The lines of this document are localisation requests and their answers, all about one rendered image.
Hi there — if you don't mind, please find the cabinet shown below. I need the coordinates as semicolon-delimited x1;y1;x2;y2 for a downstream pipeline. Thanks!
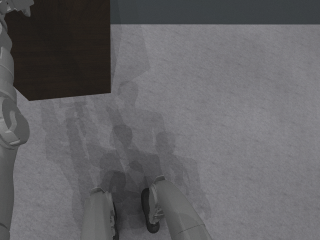
4;0;111;101

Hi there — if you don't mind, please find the robot left upper arm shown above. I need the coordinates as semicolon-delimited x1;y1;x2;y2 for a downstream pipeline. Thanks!
0;96;30;240

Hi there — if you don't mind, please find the right robot thigh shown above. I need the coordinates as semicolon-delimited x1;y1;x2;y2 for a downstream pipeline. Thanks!
149;179;213;240

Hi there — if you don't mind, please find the robot left forearm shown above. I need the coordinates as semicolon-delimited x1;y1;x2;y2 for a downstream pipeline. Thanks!
0;14;17;106

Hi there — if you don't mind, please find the robot left hand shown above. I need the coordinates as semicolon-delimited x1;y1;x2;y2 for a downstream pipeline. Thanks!
0;0;34;18

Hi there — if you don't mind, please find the left robot thigh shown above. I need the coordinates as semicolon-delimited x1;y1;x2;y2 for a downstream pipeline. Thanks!
80;191;115;240

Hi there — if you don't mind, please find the robot thigh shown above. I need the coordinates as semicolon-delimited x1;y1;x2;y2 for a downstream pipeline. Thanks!
80;191;115;240
149;179;213;240

